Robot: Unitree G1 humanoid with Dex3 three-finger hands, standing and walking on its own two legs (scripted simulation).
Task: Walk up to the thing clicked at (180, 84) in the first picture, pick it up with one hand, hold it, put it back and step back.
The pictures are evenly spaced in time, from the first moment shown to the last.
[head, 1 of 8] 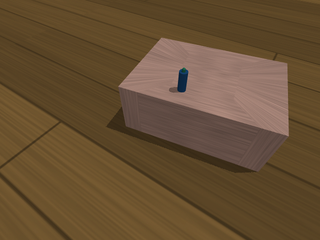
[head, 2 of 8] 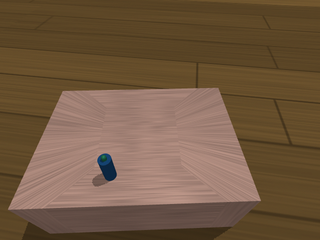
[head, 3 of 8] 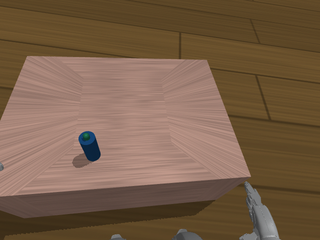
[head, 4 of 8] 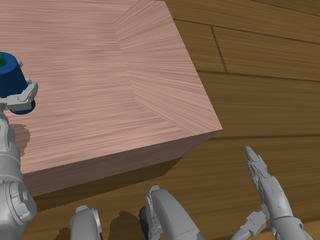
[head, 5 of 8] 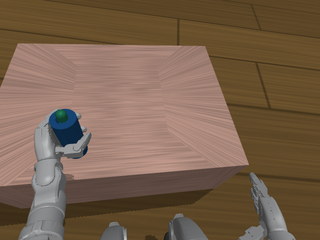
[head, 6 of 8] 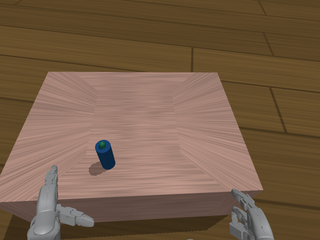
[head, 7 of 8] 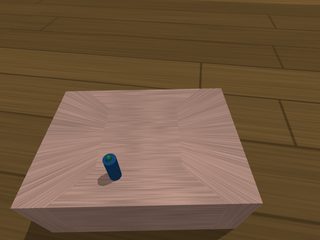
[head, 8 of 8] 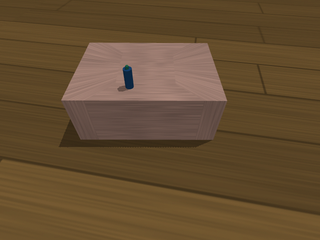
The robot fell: no
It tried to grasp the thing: yes
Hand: left
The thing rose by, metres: 0.30
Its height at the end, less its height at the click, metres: +0.00
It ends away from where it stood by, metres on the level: 0.02
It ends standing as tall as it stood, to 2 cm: yes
